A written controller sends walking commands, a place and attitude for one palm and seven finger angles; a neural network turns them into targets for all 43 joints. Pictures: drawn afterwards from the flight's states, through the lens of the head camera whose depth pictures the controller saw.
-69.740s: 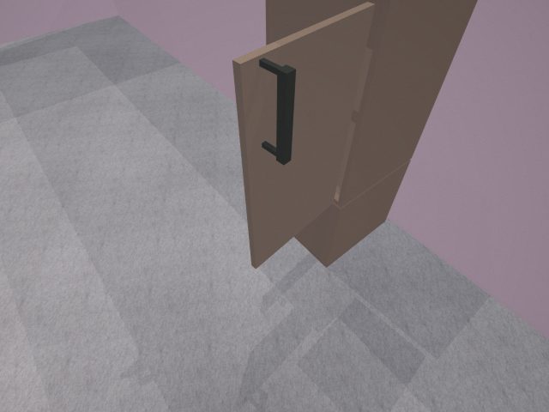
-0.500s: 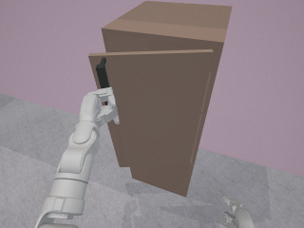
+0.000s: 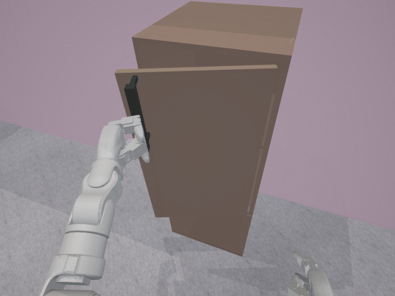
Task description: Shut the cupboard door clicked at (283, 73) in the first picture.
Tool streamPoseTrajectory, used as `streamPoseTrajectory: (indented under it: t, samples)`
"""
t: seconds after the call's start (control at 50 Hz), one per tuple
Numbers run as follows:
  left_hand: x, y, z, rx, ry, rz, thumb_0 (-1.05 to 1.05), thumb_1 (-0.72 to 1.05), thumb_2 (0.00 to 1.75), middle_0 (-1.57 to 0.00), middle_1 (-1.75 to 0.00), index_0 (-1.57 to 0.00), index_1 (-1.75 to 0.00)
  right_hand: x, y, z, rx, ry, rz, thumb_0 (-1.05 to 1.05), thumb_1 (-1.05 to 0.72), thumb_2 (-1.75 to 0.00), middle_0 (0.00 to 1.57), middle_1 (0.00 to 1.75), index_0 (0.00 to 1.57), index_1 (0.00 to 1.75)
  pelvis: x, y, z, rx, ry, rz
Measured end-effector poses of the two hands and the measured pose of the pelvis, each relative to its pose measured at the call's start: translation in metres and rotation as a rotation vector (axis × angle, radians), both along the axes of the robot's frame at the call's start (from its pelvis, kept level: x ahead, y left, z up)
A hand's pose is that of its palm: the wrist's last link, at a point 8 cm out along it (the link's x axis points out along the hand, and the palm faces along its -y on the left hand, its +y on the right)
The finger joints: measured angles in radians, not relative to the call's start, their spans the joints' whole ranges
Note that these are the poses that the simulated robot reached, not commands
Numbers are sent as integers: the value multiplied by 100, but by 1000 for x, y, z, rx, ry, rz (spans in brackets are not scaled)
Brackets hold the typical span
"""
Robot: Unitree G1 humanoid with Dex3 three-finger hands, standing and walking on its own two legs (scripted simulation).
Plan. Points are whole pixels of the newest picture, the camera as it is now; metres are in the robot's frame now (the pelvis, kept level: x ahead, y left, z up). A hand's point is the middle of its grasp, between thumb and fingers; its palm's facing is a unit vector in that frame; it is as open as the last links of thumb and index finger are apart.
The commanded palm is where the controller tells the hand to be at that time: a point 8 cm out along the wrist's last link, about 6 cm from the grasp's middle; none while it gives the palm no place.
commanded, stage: push the door shut along its arc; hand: left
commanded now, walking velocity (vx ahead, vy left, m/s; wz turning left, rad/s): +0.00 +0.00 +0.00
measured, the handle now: (140, 116) +0.46 +0.17 +0.16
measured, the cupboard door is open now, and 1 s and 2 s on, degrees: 22 4 0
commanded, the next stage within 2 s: pull the fist back off the door in 1.70 s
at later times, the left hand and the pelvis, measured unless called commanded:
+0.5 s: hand (152, 125) +0.42 +0.13 +0.16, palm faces -0.05 -1.00 -0.01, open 3.1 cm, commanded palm +0.41 +0.18 +0.16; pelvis +0.00 +0.01 +0.00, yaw +0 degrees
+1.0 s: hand (170, 108) +0.49 +0.11 +0.16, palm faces -0.19 -0.98 +0.00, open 3.1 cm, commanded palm +0.48 +0.16 +0.16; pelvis +0.00 +0.02 -0.01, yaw -1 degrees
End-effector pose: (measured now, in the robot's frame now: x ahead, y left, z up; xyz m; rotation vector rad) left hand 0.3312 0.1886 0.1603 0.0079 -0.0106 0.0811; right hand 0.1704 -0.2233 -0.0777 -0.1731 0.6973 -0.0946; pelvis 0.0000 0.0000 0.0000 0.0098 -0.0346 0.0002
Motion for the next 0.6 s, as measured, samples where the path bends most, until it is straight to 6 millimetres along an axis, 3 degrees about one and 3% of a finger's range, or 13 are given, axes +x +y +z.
streamPoseTrajectory:
  t: [0.2, 0.6]
  samples:
    - [28, -3, 3, 6, 20, -59, 2, 90, 90, -130, -150, -130, -150, -10, 6, -5, -4, 37, -13, 1, -90, -89, 20, 30, 21, 30, -2, 5, -1, -3, 13, 3]
    - [85, -3, 0, 18, 33, -155, 2, 90, 90, -130, -150, -131, -150, -80, -11, -29, -41, 215, -117, 1, -90, -89, 20, 30, 21, 30, -4, 17, -4, -11, 76, 1]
